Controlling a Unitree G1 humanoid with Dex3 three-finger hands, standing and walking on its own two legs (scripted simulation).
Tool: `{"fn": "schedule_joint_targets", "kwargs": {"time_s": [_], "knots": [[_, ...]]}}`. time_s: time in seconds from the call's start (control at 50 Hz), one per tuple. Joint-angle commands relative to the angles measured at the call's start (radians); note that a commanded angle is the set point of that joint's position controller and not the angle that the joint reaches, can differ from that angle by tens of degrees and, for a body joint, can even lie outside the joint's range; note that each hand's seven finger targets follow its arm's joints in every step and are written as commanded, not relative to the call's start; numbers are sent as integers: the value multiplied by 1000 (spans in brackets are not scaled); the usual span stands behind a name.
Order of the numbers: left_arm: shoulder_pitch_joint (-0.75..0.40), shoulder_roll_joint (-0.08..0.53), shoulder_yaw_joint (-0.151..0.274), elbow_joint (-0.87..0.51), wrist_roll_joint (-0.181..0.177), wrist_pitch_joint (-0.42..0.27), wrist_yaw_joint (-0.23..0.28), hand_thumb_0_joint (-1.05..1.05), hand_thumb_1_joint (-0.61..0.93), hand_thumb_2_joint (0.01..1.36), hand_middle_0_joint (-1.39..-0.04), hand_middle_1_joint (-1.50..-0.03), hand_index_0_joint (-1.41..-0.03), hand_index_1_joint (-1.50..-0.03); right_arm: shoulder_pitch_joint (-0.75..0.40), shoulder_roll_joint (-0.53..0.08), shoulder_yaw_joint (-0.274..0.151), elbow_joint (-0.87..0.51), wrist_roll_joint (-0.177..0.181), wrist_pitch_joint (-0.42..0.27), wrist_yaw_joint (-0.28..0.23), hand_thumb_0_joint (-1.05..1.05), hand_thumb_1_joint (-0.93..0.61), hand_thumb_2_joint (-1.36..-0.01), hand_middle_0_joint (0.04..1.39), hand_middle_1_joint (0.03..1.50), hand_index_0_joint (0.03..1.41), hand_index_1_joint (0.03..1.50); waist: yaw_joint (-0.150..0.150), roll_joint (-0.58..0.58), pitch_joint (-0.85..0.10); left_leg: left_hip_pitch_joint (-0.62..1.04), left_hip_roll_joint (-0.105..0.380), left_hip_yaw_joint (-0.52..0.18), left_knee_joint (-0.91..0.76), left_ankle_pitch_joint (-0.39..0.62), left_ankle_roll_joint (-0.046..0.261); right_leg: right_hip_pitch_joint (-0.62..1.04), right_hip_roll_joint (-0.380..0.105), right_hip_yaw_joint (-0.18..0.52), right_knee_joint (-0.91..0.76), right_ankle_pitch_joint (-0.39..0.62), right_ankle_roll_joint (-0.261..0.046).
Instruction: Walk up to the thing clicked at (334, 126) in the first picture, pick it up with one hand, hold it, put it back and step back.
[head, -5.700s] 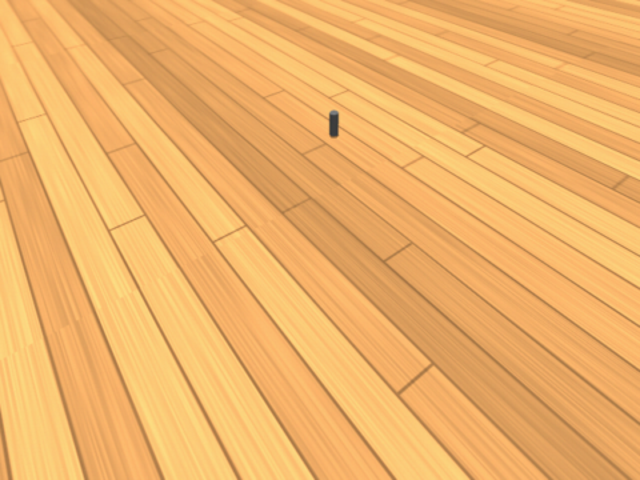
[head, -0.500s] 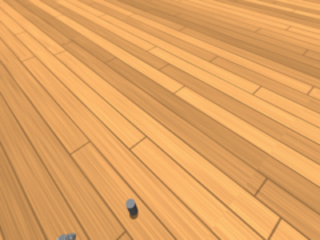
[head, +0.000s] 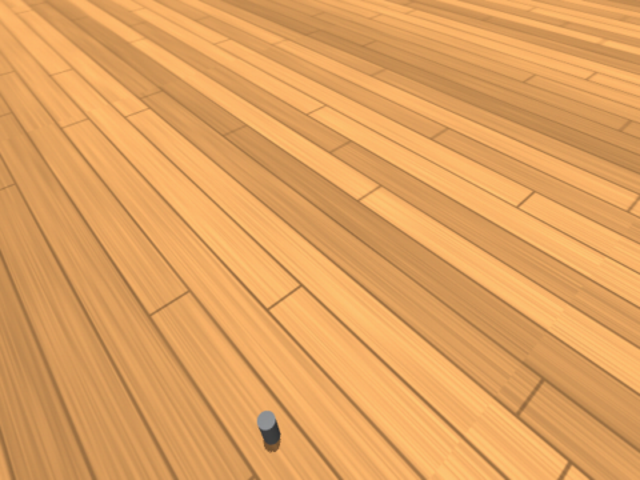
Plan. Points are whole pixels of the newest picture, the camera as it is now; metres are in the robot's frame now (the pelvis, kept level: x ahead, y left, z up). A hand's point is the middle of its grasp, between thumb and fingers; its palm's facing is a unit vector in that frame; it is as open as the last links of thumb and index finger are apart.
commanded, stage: walk up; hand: left
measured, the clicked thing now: (269, 428) +0.40 +0.19 -0.71
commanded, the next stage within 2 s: none
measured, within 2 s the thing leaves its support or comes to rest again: neither
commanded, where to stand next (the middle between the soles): +0.05 +0.00 m, yaw -2 degrees
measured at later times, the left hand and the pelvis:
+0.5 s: hand out of the picture +0.10 +0.25 -0.15, palm faces +0.00 -0.94 -0.33, open 7.4 cm; pelvis +0.01 +0.00 +0.00, yaw +0 degrees
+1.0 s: hand out of the picture +0.05 +0.31 -0.19, palm faces -0.03 -0.94 -0.34, open 7.4 cm; pelvis -0.07 +0.04 -0.02, yaw +2 degrees
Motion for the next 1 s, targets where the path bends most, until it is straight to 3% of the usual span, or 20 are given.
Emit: {"fn": "schedule_joint_targets", "kwargs": {"time_s": [0.0, 0.18, 0.5, 0.52, 0.58, 0.62, 0.64, 0.66, 0.68, 0.7, 0.72, 0.76, 0.8, 0.82, 0.84, 0.86, 0.88, 0.92, 0.94, 0.98], "knots": [[-64, 212, 38, -62, -5, -28, 17, 0, 900, 900, -200, -300, -200, -300, -40, -215, -40, -50, 4, -14, -15, 0, -900, -900, 200, 300, 200, 300, -7, -13, -78, -70, 106, -82, -94, 87, 47, 100, -101, 116, -58, 5, -15], [-50, 204, 44, -66, -3, -28, 20, 0, 900, 900, -200, -300, -200, -300, -45, -203, -41, -56, 6, -13, -16, 0, -900, -900, 200, 300, 200, 300, -4, -10, -98, -44, 113, -78, -95, 145, 44, 122, -104, 104, -48, 60, -13], [-60, 201, 50, -83, 2, -27, 23, 0, 900, 900, -200, -300, -200, -300, -27, -199, -44, -59, 3, -10, -17, 0, -900, -900, 200, 300, 200, 300, -10, -17, -96, -44, 110, -74, -109, 128, 40, 142, -104, 107, -50, 67, -18], [-68, 265, 76, -106, -9, -9, 30, 0, 900, 900, -200, -300, -200, -300, -31, -266, -68, -68, 6, 10, -19, 0, -900, -900, 200, 300, 200, 300, -9, -14, 12, -110, 98, -75, -14, 327, 41, 69, -106, 98, 36, 285, -28], [-28, 261, 85, -145, -12, 4, 38, 0, 900, 900, -200, -300, -200, -300, -11, -240, -79, -107, 21, 26, -23, 0, -900, -900, 200, 300, 200, 300, -10, -32, -115, -71, 81, -47, 97, 400, 51, 99, -125, 83, 95, 393, -63], [-35, 282, 94, -178, -6, 12, 39, 0, 900, 900, -200, -300, -200, -300, 1, -229, -87, -135, 19, 38, -24, 0, -900, -900, 200, 300, 200, 300, -10, -82, -180, -78, 25, -13, 237, 287, 43, 91, -187, 139, 78, 414, -120], [-58, 298, 100, -201, -3, 18, 41, 0, 900, 900, -200, -300, -200, -300, 24, -217, -88, -142, 17, 48, -24, 0, -900, -900, 200, 300, 200, 300, -11, -145, -188, -95, -18, 6, 345, 120, 38, 56, -250, 204, 50, 382, -172], [-87, 305, 102, -227, 8, 24, 44, 0, 900, 900, -200, -300, -200, -300, 50, -210, -92, -151, 13, 60, -22, 0, -900, -900, 200, 300, 200, 300, -16, -207, -174, -143, -60, 10, 475, -186, 41, 25, -320, 264, 24, 340, -235], [-103, 313, 104, -250, 22, 26, 45, 0, 900, 900, -200, -300, -200, -300, 80, -206, -96, -162, 5, 74, -17, 0, -900, -900, 200, 300, 200, 300, -17, -219, -154, -150, -46, -27, 612, -339, 46, -63, -363, 294, 2, 259, -271], [-137, 310, 106, -275, 30, 29, 47, 0, 900, 900, -200, -300, -200, -300, 109, -203, -99, -174, 5, 83, -12, 0, -900, -900, 200, 300, 200, 300, -39, -221, -130, -145, -14, -80, 644, -353, 58, -135, -364, 275, 15, 209, -273], [-164, 296, 102, -295, 34, 36, 50, 0, 900, 900, -200, -300, -200, -300, 124, -203, -108, -180, 9, 84, -9, 0, -900, -900, 200, 300, 200, 300, -54, -216, -117, -135, -8, -94, 655, -344, 65, -182, -332, 233, 50, 211, -258], [-168, 288, 97, -312, 48, 39, 48, 0, 900, 900, -200, -300, -200, -300, 169, -207, -117, -184, 4, 77, -6, 0, -900, -900, 200, 300, 200, 300, -59, -227, -146, -158, -11, -46, 548, -290, 52, -141, -273, 191, 85, 76, -216], [-159, 275, 91, -321, 42, 55, 39, 0, 900, 900, -200, -300, -200, -300, 243, -210, -124, -150, -12, 50, -8, 0, -900, -900, 200, 300, 200, 300, -77, -165, -162, -93, -20, 15, 202, -123, 40, -133, -202, 158, 199, -163, -158], [-121, 234, 80, -322, 31, 69, 33, 0, 900, 900, -200, -300, -200, -300, 236, -232, -135, -143, -30, 36, -11, 0, -900, -900, 200, 300, 200, 300, -65, -27, -123, -54, 5, -82, 61, -157, 49, -227, -116, 128, 331, -363, -117], [-77, 169, 69, -333, 17, 76, 29, 0, 900, 900, -200, -300, -200, -300, 193, -343, -154, -182, -64, 23, -20, 0, -900, -900, 200, 300, 200, 300, -48, 260, -61, -91, 242, -495, -103, -219, 108, -409, 76, 83, 586, -520, -45], [-86, 233, 90, -329, 30, 81, 40, 0, 900, 900, -200, -300, -200, -300, 100, -434, -165, -236, -50, 13, -26, 0, -900, -900, 200, 300, 200, 300, -53, 174, -29, -281, 366, -605, -143, -214, 220, -337, 71, 265, 668, -513, -28], [-125, 267, 103, -315, 31, 80, 41, 0, 900, 900, -200, -300, -200, -300, 41, -414, -159, -250, -44, 2, -33, 0, -900, -900, 200, 300, 200, 300, -47, 99, 15, -367, 359, -594, -145, -172, 232, -275, 76, 320, 749, -469, -27], [0, 272, 107, -282, 14, 76, 34, 0, 900, 900, -200, -300, -200, -300, -15, -351, -141, -256, -45, -20, -49, 0, -900, -900, 200, 300, 200, 300, 23, 62, -13, -173, 256, -368, -27, 22, 185, -357, 100, 333, 810, -322, -25], [36, 280, 112, -280, 18, 71, 30, 0, 900, 900, -200, -300, -200, -300, 19, -338, -145, -263, -42, -28, -51, 0, -900, -900, 200, 300, 200, 300, 22, 94, -45, -72, 247, -326, 7, 70, 184, -379, 89, 296, 798, -295, -20], [-1, 275, 114, -303, 33, 55, 12, 0, 900, 900, -200, -300, -200, -300, 123, -306, -149, -247, -36, -46, -51, 0, -900, -900, 200, 300, 200, 300, -31, 94, -80, 84, 250, -312, 25, 56, 197, -395, 51, 256, 674, -302, -1]]}}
